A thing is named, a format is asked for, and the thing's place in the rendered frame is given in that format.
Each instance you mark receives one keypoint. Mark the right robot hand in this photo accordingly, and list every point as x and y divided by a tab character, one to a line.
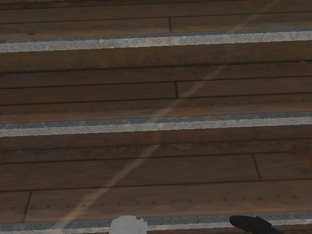
255	225

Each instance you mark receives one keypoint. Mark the left robot thigh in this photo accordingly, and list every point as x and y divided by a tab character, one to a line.
128	224

